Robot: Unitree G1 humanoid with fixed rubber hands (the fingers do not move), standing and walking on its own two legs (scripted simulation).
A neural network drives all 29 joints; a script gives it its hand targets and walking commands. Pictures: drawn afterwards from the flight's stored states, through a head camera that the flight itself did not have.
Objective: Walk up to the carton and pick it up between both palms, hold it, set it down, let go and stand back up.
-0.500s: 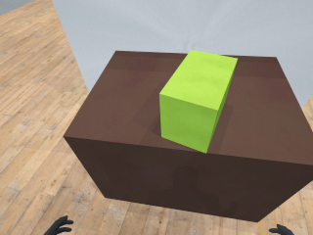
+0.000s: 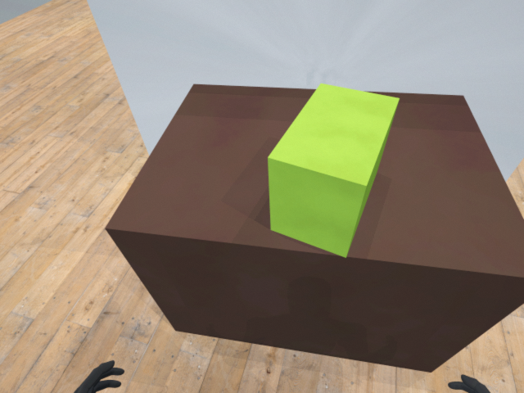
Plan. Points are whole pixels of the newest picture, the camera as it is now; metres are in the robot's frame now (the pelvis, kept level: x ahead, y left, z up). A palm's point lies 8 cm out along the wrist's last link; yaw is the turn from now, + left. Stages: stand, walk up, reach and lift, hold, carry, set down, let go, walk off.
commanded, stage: walk up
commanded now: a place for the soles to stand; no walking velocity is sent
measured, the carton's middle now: (332, 166) +0.57 -0.11 +0.01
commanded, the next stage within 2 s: none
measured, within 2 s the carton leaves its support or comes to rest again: neither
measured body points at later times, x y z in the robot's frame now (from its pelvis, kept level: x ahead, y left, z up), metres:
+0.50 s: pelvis +0.00 +0.00 +0.00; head +0.01 -0.01 +0.45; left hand +0.13 +0.30 -0.07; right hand +0.13 -0.30 -0.09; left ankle +0.05 +0.12 -0.72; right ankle +0.02 -0.14 -0.72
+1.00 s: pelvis +0.00 +0.00 +0.00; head +0.01 -0.01 +0.45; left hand +0.13 +0.30 -0.07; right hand +0.13 -0.30 -0.09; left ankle +0.05 +0.12 -0.72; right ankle +0.02 -0.14 -0.72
